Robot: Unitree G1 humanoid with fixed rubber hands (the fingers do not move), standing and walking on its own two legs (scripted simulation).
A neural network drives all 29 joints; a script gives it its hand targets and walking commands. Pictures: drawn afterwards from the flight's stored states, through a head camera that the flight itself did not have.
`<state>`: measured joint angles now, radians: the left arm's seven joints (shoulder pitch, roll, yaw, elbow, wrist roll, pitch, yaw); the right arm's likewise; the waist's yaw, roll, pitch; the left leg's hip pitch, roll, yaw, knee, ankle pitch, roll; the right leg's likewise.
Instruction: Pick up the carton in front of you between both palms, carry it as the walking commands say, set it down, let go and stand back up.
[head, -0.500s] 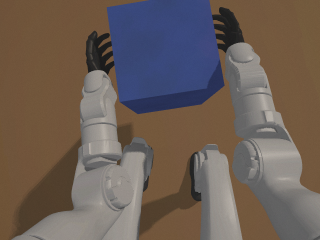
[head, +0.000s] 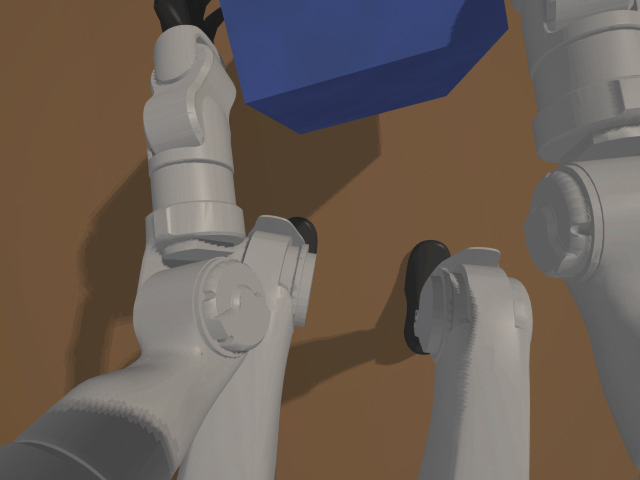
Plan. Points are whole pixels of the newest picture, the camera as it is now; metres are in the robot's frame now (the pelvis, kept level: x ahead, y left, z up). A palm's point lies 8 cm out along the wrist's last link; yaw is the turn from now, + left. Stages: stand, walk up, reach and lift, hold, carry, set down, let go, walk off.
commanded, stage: set down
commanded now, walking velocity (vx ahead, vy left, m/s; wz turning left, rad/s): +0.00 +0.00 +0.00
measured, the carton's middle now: (350, 4) +0.54 +0.04 -0.25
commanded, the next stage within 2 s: none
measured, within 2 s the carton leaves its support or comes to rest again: rests again in 1.28 s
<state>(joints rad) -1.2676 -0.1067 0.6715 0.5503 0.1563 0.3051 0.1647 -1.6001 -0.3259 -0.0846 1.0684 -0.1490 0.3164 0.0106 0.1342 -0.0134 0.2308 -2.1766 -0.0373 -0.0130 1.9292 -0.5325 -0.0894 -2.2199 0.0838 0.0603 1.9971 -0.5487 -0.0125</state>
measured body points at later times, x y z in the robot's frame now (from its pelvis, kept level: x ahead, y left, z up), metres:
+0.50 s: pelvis +0.00 -0.01 -0.04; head +0.38 -0.03 +0.20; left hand +0.52 +0.20 -0.20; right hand +0.62 -0.09 -0.21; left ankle +0.12 +0.14 -0.40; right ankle +0.10 -0.11 -0.40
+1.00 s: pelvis +0.00 -0.01 -0.05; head +0.38 -0.04 +0.18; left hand +0.52 +0.22 -0.21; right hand +0.61 -0.08 -0.22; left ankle +0.12 +0.14 -0.40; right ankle +0.10 -0.11 -0.40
